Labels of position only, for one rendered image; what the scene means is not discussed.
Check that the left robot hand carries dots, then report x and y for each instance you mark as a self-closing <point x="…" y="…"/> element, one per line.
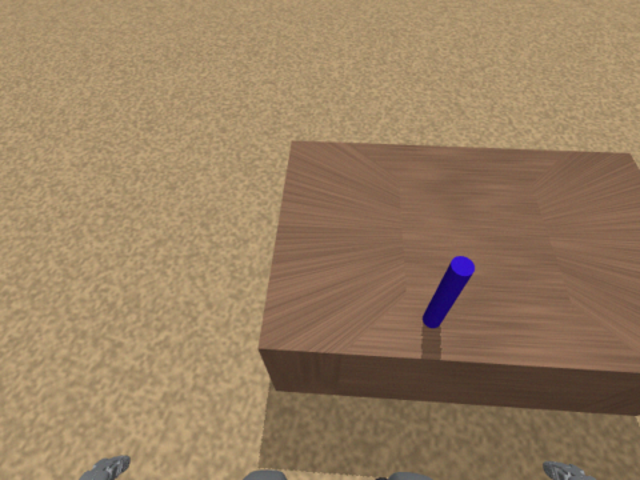
<point x="107" y="469"/>

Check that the can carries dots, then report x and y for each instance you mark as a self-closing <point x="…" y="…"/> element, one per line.
<point x="456" y="277"/>

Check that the right robot hand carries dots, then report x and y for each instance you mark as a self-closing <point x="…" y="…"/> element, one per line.
<point x="561" y="471"/>

